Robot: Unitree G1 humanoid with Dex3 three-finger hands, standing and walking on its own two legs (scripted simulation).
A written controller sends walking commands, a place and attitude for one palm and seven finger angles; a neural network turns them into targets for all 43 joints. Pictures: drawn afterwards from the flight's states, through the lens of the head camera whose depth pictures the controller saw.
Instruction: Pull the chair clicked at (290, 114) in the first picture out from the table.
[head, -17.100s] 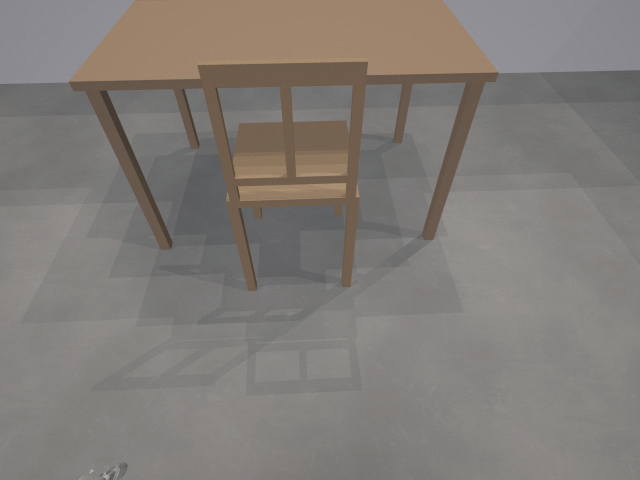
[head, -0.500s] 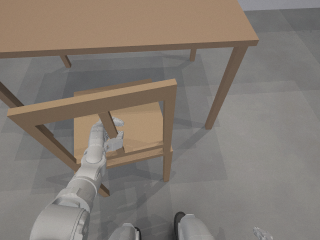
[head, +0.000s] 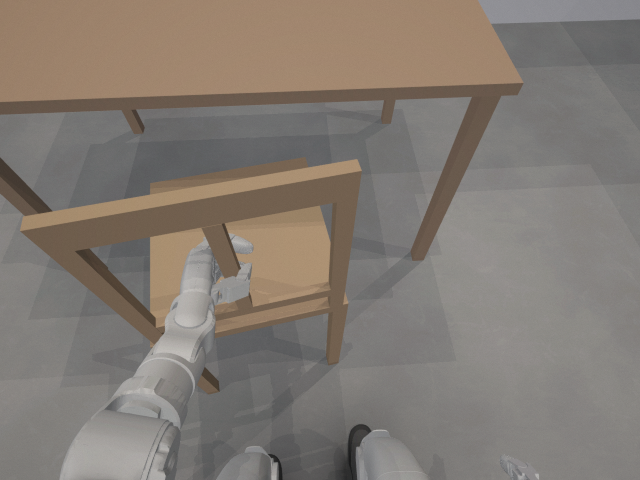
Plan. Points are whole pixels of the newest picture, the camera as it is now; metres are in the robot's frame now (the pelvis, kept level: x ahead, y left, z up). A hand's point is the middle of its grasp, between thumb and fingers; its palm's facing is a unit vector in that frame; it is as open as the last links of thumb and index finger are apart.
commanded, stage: step backward, pulling the chair out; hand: left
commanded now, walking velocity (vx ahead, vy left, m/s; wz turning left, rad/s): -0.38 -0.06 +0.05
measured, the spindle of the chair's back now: (231, 269) +0.41 +0.13 -0.06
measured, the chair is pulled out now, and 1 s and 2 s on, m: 0.15 0.15 0.15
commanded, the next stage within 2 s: none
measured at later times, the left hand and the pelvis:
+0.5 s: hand (241, 280) +0.38 +0.11 -0.05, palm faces +0.00 -0.98 -0.21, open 5.6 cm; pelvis +0.00 -0.01 +0.00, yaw +0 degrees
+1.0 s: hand (241, 280) +0.38 +0.11 -0.05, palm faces +0.00 -0.98 -0.22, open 5.6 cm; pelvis +0.00 -0.01 +0.00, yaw +0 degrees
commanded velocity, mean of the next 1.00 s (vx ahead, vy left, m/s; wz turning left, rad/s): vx -0.38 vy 0.01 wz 0.06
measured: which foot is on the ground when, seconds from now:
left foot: down 0.00-1.00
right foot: down 0.00-1.00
